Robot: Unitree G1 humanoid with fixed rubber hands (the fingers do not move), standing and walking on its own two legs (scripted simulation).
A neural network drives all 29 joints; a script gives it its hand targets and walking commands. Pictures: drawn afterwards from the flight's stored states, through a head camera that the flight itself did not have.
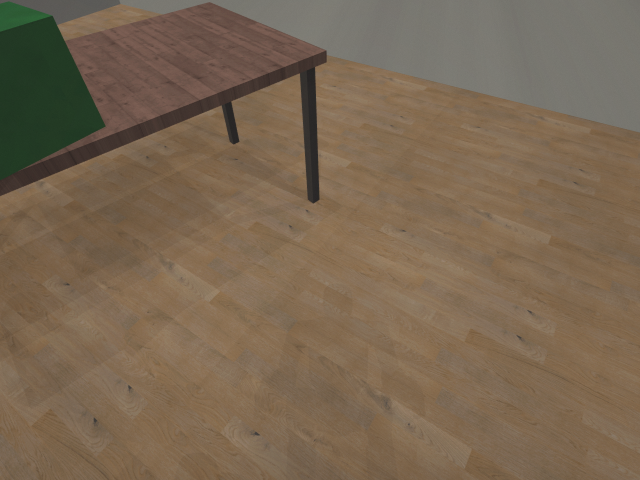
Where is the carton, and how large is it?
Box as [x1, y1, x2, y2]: [0, 1, 105, 179]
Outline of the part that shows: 8,1 0,4 0,179 105,126 52,16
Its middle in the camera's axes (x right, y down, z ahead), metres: -0.75 -0.33 +0.90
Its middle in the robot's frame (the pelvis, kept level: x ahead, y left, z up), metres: +0.90 +0.79 +0.07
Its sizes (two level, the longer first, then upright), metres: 0.313 0.200 0.273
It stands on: a table, 0.70 m high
